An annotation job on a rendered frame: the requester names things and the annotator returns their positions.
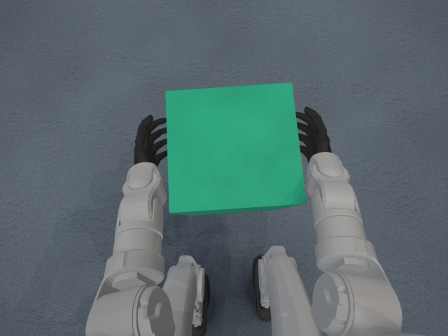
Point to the left robot foot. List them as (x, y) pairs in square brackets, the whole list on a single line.
[(200, 330)]

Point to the left robot thigh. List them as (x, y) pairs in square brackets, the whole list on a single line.
[(184, 287)]

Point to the right robot upper arm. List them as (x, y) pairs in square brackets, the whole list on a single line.
[(348, 304)]

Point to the left robot hand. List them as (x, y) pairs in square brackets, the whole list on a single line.
[(145, 150)]

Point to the robot right forearm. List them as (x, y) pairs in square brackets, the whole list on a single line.
[(341, 241)]

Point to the robot left forearm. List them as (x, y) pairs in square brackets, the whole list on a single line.
[(137, 252)]

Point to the right robot hand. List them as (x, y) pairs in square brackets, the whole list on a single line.
[(316, 140)]

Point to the carton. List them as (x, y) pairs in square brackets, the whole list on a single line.
[(233, 149)]

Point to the left robot upper arm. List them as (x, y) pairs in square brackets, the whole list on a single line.
[(139, 311)]

